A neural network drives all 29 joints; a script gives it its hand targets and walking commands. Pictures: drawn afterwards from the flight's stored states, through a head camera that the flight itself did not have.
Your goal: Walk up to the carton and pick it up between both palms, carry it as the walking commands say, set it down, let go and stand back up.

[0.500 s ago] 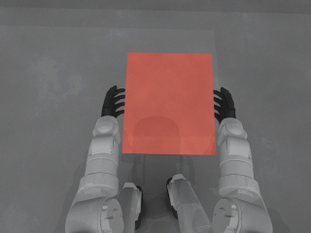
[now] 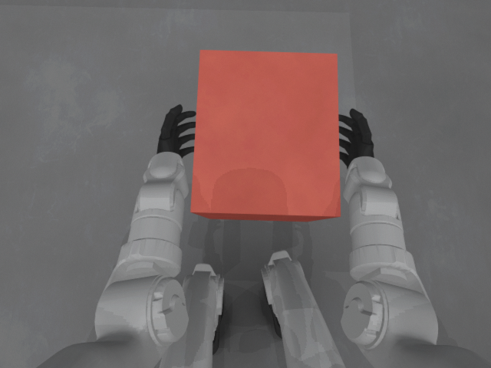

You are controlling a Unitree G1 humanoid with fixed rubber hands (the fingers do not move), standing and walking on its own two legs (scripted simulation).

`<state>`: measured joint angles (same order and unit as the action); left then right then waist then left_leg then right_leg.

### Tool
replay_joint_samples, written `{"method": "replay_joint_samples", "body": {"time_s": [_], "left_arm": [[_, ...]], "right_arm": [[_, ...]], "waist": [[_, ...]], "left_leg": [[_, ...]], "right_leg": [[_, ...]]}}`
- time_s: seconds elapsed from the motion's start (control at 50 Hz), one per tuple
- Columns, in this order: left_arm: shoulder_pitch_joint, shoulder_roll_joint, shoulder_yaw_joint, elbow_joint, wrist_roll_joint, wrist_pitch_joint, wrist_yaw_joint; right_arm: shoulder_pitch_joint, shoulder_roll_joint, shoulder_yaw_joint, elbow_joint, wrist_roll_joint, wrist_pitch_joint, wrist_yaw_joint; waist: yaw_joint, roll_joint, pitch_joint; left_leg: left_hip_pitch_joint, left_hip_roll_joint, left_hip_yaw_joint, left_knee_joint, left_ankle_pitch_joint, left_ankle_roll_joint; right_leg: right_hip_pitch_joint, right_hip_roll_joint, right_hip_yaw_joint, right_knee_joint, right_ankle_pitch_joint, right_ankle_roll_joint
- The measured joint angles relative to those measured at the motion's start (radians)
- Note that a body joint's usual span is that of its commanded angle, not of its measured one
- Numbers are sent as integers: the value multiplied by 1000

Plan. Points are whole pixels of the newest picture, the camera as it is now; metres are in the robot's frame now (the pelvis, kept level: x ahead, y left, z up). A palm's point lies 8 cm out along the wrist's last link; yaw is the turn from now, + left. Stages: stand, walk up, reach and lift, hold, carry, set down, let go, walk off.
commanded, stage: set down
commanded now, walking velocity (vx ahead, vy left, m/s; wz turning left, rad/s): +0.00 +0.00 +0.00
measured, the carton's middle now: (262, 150) +0.47 -0.07 -0.15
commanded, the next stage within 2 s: none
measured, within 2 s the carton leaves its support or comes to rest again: neither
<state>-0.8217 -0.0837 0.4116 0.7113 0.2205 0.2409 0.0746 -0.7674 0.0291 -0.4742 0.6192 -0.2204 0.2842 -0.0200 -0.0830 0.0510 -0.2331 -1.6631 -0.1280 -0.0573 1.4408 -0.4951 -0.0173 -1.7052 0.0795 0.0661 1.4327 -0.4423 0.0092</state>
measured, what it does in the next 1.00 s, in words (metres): lowers itself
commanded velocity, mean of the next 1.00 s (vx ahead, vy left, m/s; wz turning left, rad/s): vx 0.00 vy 0.00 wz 0.00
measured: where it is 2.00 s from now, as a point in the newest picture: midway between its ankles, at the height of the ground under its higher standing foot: (246, 323)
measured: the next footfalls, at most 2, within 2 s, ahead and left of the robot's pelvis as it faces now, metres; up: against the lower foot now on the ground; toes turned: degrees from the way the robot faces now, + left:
none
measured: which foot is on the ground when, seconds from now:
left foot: down 0.00-1.00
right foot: down 0.00-1.00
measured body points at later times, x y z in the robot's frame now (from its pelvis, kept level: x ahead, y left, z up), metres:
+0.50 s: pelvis -0.02 +0.01 -0.07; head +0.25 -0.02 +0.29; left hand +0.48 +0.08 -0.17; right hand +0.44 -0.23 -0.16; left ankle +0.07 +0.11 -0.55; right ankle +0.08 -0.11 -0.55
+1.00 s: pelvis -0.03 +0.00 -0.13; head +0.29 -0.04 +0.19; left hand +0.50 +0.07 -0.25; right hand +0.47 -0.24 -0.25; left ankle +0.07 +0.12 -0.55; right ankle +0.08 -0.11 -0.55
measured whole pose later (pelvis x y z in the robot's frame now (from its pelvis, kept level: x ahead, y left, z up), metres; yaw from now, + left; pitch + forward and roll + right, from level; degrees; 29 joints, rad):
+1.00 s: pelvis -0.03 +0.00 -0.13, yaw +2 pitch +46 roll +3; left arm -1.16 0.02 0.40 0.79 0.13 0.24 0.14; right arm -1.14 -0.13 -0.45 0.74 -0.17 0.29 -0.03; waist -0.09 0.06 -0.02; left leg -2.12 -0.17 -0.04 1.88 -0.56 -0.06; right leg -2.17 0.12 0.06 1.87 -0.49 0.02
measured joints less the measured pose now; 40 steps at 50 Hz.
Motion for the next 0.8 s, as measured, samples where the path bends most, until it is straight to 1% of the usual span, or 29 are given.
{"method": "replay_joint_samples", "body": {"time_s": [0.42, 0.8], "left_arm": [[-142, 36, -19, 41, -47, -3, 50], [-278, 76, -5, 61, -69, 2, 62]], "right_arm": [[-162, -81, -7, 84, 35, -13, 7], [-310, -135, 0, 115, 39, 0, 5]], "waist": [[-10, 5, 58], [-11, 8, 155]], "left_leg": [[-234, -30, 7, 221, -39, -4], [-390, -43, 14, 371, -57, -30]], "right_leg": [[-227, 10, 1, 212, -38, 20], [-393, 27, -2, 367, -47, 17]]}}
